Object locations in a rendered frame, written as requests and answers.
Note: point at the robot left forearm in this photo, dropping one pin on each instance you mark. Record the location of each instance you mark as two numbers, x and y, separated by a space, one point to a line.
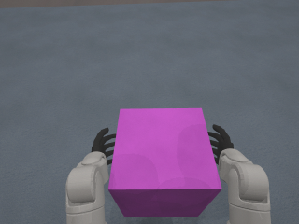
84 190

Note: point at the robot right forearm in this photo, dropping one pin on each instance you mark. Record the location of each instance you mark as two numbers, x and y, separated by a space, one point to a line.
248 189

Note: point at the left robot hand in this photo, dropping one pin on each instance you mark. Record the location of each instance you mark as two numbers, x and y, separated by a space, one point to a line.
100 146

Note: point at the carton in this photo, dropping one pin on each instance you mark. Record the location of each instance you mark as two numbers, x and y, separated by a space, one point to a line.
163 163

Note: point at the right robot hand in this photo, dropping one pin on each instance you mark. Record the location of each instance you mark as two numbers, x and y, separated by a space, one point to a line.
224 141

